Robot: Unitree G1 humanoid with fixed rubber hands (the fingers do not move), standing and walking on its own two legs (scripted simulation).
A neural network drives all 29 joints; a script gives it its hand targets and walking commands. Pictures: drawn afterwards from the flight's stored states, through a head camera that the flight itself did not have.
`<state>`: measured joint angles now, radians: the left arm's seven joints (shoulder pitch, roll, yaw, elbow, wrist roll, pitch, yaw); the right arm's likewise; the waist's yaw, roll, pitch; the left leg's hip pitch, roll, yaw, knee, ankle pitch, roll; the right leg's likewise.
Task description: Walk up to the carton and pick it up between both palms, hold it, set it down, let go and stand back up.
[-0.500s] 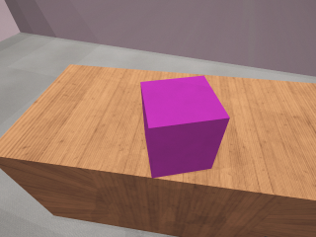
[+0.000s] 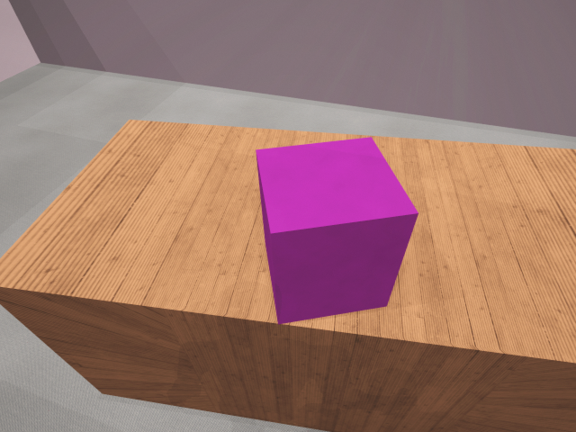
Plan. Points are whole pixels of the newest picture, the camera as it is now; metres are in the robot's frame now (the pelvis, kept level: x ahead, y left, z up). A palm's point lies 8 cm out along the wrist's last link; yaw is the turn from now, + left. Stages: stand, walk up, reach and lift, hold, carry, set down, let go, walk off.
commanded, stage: stand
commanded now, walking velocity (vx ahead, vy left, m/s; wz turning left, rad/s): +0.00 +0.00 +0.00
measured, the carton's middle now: (324, 231) +0.47 +0.00 +0.00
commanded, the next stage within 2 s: none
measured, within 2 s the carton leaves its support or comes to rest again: neither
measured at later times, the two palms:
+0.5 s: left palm out of the picture +0.03 +0.30 -0.12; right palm out of the picture +0.10 -0.26 -0.11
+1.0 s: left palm out of the picture +0.03 +0.30 -0.12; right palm out of the picture +0.10 -0.27 -0.11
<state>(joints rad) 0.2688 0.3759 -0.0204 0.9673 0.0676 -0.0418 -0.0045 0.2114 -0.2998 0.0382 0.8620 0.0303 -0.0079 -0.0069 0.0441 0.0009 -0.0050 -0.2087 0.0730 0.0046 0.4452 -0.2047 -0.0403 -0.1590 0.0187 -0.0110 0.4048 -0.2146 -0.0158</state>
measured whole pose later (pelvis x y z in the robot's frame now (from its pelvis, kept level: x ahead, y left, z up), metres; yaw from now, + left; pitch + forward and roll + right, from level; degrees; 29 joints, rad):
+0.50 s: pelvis +0.00 +0.00 +0.00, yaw +0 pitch -2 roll -1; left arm 0.27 0.38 -0.02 0.98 0.07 -0.04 -0.01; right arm 0.21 -0.30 0.04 0.90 0.03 -0.01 -0.01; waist 0.04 0.00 0.01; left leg -0.21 0.07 0.00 0.45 -0.21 -0.04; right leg -0.16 0.02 -0.01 0.40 -0.22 -0.02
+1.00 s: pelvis +0.00 +0.00 +0.00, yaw +0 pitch -2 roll -1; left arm 0.27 0.38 -0.02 0.99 0.07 -0.04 -0.01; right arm 0.21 -0.30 0.04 0.90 0.03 -0.01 -0.01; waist 0.04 0.01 0.01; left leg -0.21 0.07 0.00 0.45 -0.21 -0.04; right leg -0.16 0.02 -0.01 0.40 -0.22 -0.02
